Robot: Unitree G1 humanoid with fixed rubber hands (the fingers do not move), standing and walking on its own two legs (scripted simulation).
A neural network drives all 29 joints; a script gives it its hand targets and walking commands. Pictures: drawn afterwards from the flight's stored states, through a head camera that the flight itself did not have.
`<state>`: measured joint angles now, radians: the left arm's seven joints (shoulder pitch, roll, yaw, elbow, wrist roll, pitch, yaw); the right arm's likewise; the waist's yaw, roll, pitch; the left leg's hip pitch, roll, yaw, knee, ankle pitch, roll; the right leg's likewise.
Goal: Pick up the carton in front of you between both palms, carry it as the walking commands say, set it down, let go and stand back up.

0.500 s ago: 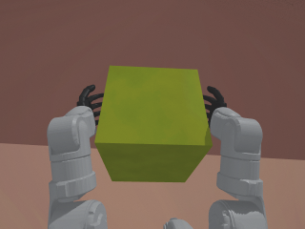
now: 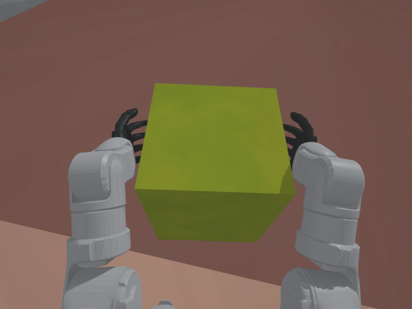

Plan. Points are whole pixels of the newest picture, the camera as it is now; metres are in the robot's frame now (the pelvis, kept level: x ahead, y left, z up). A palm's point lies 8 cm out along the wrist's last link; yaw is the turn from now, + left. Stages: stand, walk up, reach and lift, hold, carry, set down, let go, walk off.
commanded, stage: carry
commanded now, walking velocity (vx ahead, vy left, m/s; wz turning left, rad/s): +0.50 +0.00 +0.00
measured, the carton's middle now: (211, 171) +0.37 +0.02 +0.10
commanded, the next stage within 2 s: none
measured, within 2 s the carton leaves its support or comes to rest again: neither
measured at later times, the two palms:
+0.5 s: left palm (165, 50) +0.66 +0.14 +0.20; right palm (289, 54) +0.67 -0.16 +0.20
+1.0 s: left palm (175, 7) +0.96 +0.16 +0.21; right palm (269, 10) +0.95 -0.14 +0.21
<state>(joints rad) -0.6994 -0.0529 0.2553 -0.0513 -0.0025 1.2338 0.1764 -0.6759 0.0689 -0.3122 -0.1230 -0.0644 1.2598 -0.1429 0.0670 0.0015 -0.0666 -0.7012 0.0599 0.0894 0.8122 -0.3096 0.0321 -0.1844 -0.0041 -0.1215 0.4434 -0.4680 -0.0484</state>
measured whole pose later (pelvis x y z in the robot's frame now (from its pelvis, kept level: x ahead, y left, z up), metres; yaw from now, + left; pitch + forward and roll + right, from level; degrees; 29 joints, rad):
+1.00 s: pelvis +0.61 +0.02 +0.06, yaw -1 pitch +4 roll +0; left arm -0.70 -0.04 0.30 0.04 0.04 1.28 0.16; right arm -0.68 0.08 -0.29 0.02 -0.07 1.26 -0.16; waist -0.04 -0.02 -0.10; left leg -0.42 -0.01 0.13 0.56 -0.22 0.08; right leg -0.43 0.01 -0.02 1.15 -0.43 -0.03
